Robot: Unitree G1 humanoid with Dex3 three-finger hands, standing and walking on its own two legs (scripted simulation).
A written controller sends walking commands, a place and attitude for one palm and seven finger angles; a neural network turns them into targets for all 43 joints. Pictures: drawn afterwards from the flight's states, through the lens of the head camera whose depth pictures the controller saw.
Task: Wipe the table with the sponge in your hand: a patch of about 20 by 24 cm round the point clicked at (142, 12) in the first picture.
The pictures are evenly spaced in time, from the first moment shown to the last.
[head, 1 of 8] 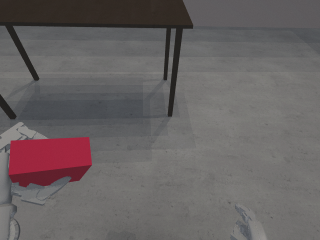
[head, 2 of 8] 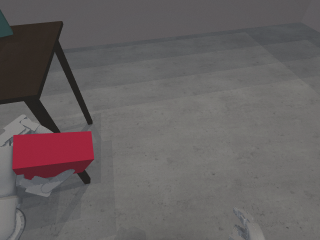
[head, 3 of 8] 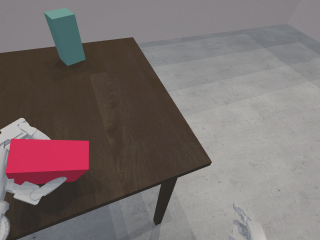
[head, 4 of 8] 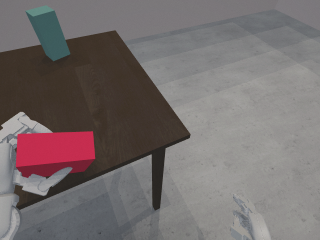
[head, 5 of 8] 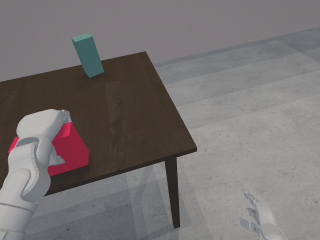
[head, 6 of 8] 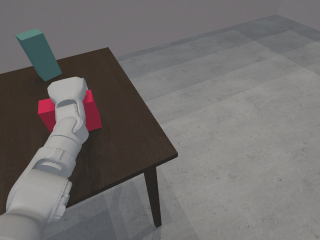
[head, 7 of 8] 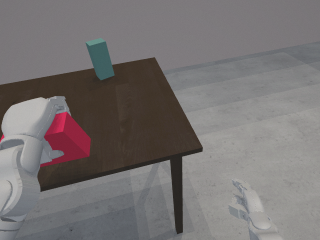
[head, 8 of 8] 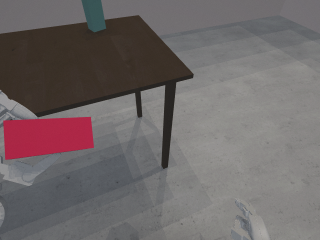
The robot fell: no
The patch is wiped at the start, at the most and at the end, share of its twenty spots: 0.00 0.90 0.90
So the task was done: yes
